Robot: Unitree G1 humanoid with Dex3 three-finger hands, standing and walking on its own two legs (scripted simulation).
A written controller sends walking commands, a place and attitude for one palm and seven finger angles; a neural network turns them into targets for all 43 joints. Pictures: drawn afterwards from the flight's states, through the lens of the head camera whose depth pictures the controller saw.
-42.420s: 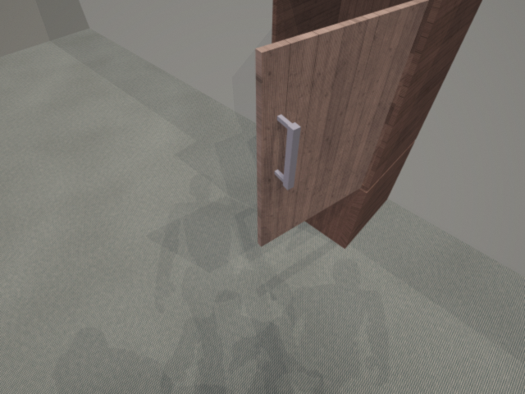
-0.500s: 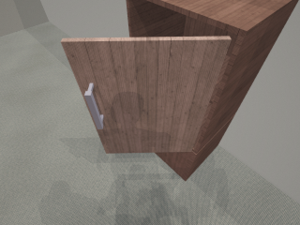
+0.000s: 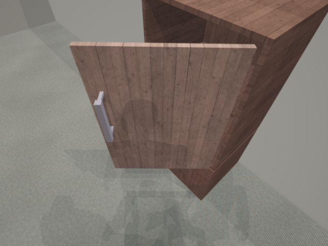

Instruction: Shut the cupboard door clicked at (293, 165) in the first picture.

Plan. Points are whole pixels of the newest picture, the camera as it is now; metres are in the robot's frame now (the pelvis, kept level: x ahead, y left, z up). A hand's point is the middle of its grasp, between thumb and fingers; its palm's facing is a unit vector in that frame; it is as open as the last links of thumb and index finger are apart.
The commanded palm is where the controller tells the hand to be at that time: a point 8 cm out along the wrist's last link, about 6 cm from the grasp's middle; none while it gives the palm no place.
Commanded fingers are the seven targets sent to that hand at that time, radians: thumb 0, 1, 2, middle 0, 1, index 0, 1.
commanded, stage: look again from close up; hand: left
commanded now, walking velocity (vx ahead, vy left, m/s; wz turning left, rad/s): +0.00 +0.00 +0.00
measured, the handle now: (105, 118) +0.45 +0.21 +0.02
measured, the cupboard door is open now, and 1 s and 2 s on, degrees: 47 47 47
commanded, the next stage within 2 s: raise the hand and make a fist in 0.22 s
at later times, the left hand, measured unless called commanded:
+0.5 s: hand (77, 224) +0.17 +0.22 -0.03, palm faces +0.27 -0.96 -0.10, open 7.2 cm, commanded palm +0.09 +0.25 -0.06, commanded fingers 0.00 0.90 0.90 -0.37 -0.48 -0.37 -0.48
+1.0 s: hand (80, 237) +0.15 +0.20 -0.04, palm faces +0.01 -1.00 -0.04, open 4.9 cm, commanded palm +0.11 +0.26 -0.03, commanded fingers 0.00 0.90 0.90 -0.82 -0.98 -0.82 -0.98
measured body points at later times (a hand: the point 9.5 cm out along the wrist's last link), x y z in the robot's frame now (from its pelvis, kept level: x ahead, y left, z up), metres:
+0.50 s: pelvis -0.02 +0.01 -0.02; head -0.01 +0.00 +0.43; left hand +0.15 +0.27 -0.02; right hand +0.09 -0.24 -0.13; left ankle -0.03 +0.13 -0.74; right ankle -0.01 -0.11 -0.74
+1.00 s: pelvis -0.06 +0.01 -0.10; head +0.00 +0.02 +0.35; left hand +0.14 +0.26 -0.03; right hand +0.15 -0.18 -0.17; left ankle -0.03 +0.13 -0.74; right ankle -0.01 -0.11 -0.74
